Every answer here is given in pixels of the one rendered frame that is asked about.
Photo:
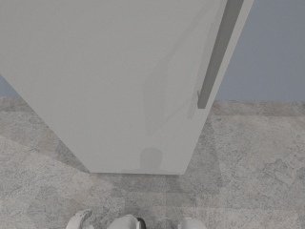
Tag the robot left hand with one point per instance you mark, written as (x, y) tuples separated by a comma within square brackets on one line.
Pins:
[(77, 221)]

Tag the left robot thigh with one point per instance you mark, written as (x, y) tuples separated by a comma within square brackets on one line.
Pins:
[(127, 222)]

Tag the robot thigh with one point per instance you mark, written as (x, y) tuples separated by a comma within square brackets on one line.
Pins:
[(191, 224), (127, 222)]

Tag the fridge door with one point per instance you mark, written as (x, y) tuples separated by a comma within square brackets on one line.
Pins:
[(117, 80)]

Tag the right robot thigh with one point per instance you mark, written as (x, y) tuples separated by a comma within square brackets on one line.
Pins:
[(191, 224)]

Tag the handle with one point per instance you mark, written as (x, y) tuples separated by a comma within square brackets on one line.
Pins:
[(226, 28)]

